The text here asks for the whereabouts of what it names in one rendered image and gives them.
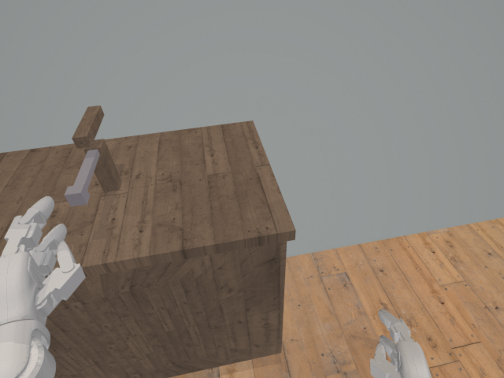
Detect robot left forearm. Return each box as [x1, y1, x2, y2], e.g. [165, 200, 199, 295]
[0, 319, 56, 378]

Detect counter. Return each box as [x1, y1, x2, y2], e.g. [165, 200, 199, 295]
[0, 106, 296, 378]

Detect tap lever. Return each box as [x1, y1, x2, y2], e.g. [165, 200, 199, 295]
[65, 149, 100, 207]

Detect robot right hand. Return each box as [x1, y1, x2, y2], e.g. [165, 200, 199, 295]
[370, 309, 432, 378]

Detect robot left hand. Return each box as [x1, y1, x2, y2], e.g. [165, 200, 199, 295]
[0, 196, 86, 326]

